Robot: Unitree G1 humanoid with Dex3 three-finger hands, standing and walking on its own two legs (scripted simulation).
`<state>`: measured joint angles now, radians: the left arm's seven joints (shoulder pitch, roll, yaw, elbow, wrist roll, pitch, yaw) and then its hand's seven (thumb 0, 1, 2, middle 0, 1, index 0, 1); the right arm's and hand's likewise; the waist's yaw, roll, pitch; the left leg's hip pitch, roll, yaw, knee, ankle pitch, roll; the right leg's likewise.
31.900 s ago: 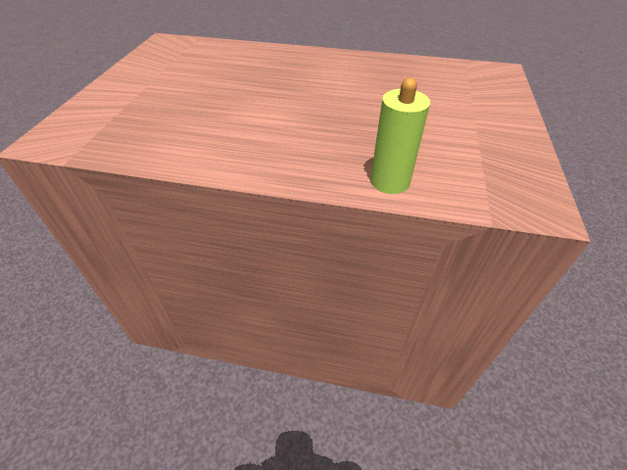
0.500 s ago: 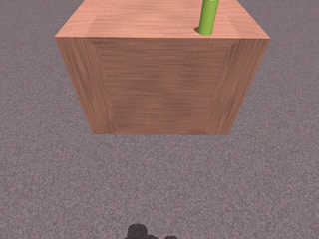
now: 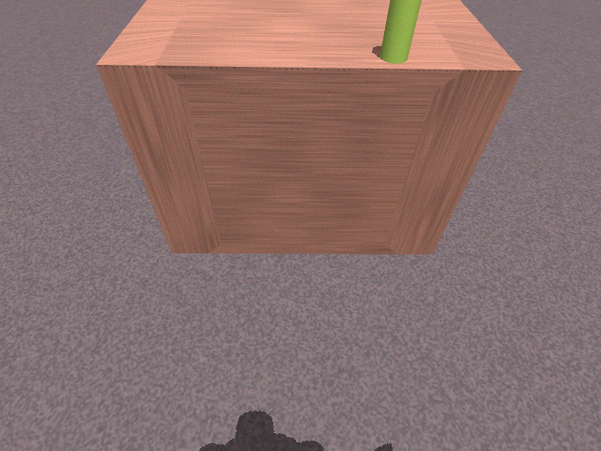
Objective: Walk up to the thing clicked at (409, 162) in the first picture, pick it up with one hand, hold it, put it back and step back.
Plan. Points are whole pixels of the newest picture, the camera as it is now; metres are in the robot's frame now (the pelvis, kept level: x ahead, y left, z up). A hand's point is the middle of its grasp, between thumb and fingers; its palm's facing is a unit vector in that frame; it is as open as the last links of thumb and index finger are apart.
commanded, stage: step back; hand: right
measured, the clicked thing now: (401, 18) +1.05 -0.23 +0.14
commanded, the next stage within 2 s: stand in 0.42 s
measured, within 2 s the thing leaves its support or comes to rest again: neither
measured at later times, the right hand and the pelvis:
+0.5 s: hand out of the picture +0.12 -0.24 -0.13, palm faces +0.02 +0.94 -0.33, open 7.4 cm; pelvis +0.01 +0.01 +0.02, yaw -2 degrees
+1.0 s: hand out of the picture +0.08 -0.25 -0.14, palm faces +0.02 +0.95 -0.32, open 7.4 cm; pelvis +0.01 +0.00 +0.02, yaw -1 degrees
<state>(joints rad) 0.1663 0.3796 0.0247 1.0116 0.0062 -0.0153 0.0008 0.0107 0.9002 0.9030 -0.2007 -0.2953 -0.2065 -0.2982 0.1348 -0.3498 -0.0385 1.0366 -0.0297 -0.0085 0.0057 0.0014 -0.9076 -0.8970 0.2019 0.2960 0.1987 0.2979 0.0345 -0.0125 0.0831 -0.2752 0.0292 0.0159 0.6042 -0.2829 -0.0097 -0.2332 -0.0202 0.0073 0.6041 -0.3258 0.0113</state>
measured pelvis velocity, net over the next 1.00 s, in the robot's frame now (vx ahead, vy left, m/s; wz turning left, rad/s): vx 0.01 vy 0.00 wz -0.02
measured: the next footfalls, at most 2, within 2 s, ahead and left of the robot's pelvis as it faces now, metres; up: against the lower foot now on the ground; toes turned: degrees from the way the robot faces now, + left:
none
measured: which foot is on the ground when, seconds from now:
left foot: down 0.00-1.00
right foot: down 0.00-1.00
